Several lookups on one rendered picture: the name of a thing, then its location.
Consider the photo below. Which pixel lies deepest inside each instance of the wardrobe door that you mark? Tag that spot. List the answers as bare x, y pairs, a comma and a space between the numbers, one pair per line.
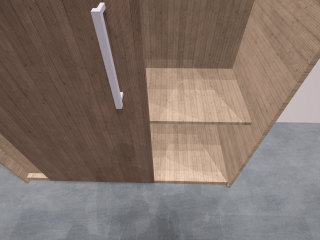
56, 103
17, 156

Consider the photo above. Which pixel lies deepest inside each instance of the handle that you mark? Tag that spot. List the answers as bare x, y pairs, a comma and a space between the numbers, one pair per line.
102, 36

